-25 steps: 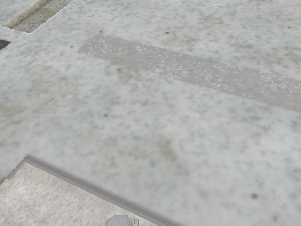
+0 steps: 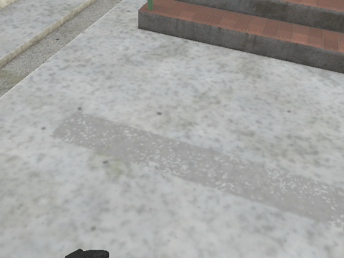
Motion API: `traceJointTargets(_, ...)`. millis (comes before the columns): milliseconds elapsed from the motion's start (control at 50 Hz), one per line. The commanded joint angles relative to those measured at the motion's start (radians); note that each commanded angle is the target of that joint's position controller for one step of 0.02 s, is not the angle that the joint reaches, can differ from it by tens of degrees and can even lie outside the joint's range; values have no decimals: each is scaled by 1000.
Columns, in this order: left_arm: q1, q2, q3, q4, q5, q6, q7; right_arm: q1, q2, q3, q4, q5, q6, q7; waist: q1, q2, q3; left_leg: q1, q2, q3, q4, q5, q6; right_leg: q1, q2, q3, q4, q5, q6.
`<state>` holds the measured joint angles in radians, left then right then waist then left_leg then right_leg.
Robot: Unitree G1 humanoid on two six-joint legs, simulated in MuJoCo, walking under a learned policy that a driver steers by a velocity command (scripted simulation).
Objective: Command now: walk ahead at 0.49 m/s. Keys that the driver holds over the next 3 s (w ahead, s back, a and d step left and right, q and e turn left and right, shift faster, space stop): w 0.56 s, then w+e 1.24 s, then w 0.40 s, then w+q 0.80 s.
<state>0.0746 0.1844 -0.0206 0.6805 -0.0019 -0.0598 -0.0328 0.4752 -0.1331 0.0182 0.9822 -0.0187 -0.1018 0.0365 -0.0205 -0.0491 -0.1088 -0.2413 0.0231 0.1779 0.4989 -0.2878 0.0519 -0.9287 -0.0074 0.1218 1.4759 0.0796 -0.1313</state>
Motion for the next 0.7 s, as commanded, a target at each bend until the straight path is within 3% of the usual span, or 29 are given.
traceJointTargets(20, 33, 66, 18, 2, -3, 1, -7, -74, -127, -18, -52, 10, -39, -34, 54, 106, 128, -79, 151, -125, -361, 209, 70, 56, -37, -77, -230, 96, 47)
traceJointTargets(60, -42, 61, 23, -3, -5, 1, -13, -15, -152, -26, -34, 11, -37, -45, 13, 87, 122, 78, 181, -163, -389, 228, 82, 7, -77, -115, -357, 112, 67)
traceJointTargets(100, -125, 50, 23, -15, -19, 0, -20, 23, -161, -32, -29, 3, -24, -45, -28, 96, 141, 206, 219, -183, -397, 233, 101, -43, -96, -132, -479, 93, 82)
traceJointTargets(140, -191, 37, 23, -27, -26, -4, -24, 53, -161, -35, -25, 6, -8, -44, -59, 105, 163, 309, 249, -194, -402, 244, 119, -66, -101, -142, -581, 46, 86)
traceJointTargets(240, -272, 40, 25, -49, -31, -15, -48, 54, -188, -50, -19, 23, 17, -39, -77, 131, 243, 400, 268, -149, -389, 312, 121, 43, -77, -187, -848, -74, 63)
traceJointTargets(280, -253, 57, 29, -50, -23, -21, -54, 46, -223, -62, -17, 31, 26, -39, -62, 159, 237, 416, 263, -122, -322, 574, 109, 168, -35, -225, -930, -127, 35)
traceJointTargets(320, -128, 119, 55, -26, -13, -26, -48, 36, -258, -77, -14, 33, 33, -42, 10, 219, 154, 443, 260, -110, -171, 937, 85, 367, 27, -254, -970, -167, 3)
traceJointTargets(340, 33, 165, 80, 23, -11, -26, -38, 5, -265, -80, -22, 27, 41, -44, 92, 216, 66, 410, 222, -80, -1, 1035, 60, 562, 62, -273, -1011, -131, -24)
traceJointTargets(360, 228, 228, 109, 77, -3, -21, -21, -17, -258, -77, -48, 19, 40, -45, 162, 204, -62, 190, 187, -91, 219, 899, 33, 913, -10, -177, -936, -93, -59)
traceJointTargets(380, 391, 343, 136, 103, 24, -14, -3, 45, -143, -45, -94, 2, 23, -35, 152, -37, -261, -224, 34, -98, 618, 399, -27, 1372, -288, 234, -913, -128, -189)
traceJointTargets(400, 365, 304, 120, 106, 15, -12, 4, 63, -97, -25, -84, 15, -6, -28, 119, -180, -380, -385, -94, -261, 882, -228, -52, 1417, -422, 606, -1127, -199, -280)
traceJointTargets(420, 293, 232, 103, 89, 13, -12, 12, -36, -200, -61, -112, 50, -28, -26, 120, -127, -249, -453, -26, -343, 975, -181, -37, 1280, -360, 470, -1156, -182, -207)
traceJointTargets(440, 217, 177, 89, 77, 8, -14, 17, -123, -219, -64, -141, 65, -38, -26, 92, -63, -130, -464, 26, -312, 949, -90, -26, 1107, -324, 289, -1161, -105, -165)
traceJointTargets(460, 173, 145, 78, 78, 5, -23, 11, -167, -213, -66, -154, 56, -37, -35, 58, 15, -55, -444, 64, -281, 896, -37, -24, 968, -285, 182, -1193, -19, -141)
traceJointTargets(480, 153, 110, 69, 82, 8, -33, 8, -164, -214, -77, -160, 48, -26, -39, 25, 7, -13, -405, 96, -275, 838, 16, -19, 878, -241, 93, -1225, 0, -119)
traceJointTargets(500, 152, 101, 66, 93, 16, -41, 8, -144, -190, -73, -160, 44, -13, -38, 2, -12, 1, -368, 112, -271, 815, 39, -15, 826, -218, 57, -1253, -18, -117)
traceJointTargets(560, 184, 128, 70, 131, 8, -54, 14, -170, -149, -68, -186, 38, 14, -39, -25, -10, 83, -431, 138, -245, 748, 61, -30, 742, -205, 6, -1319, 31, -128)
traceJointTargets(620, 230, 164, 77, 144, 2, -46, 26, -303, -158, -66, -246, 12, 12, -41, -2, 31, 133, -498, 141, -219, 547, 190, -68, 711, -179, -19, -1337, 76, -128)
traceJointTargets(660, 254, 180, 83, 141, -3, -38, 36, -391, -141, -58, -270, 15, 1, -33, 27, 24, 141, -428, 106, -201, 324, 303, -75, 697, -141, -53, -1336, 66, -105)
traceJointTargets(700, 296, 206, 92, 149, -15, -31, 42, -476, -139, -54, -290, 23, -5, -26, 58, 17, 142, -383, 64, -188, 183, 364, -87, 731, -144, -45, -1327, 14, -95)
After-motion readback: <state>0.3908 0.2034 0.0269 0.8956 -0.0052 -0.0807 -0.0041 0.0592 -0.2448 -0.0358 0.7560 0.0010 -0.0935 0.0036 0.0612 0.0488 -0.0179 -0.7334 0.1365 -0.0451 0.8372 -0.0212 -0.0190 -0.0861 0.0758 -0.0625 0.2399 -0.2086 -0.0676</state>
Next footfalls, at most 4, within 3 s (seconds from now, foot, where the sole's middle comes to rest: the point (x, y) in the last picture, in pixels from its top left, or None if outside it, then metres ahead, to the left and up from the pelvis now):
0.36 right None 0.40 -0.14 -0.77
0.86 left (146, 233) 0.72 0.08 -0.77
1.40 right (221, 201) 0.89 -0.25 -0.77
1.88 left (212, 146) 1.23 -0.25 -0.77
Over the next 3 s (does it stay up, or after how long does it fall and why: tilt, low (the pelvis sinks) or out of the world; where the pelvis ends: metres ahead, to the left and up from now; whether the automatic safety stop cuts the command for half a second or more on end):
stays up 1.48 -0.56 -0.01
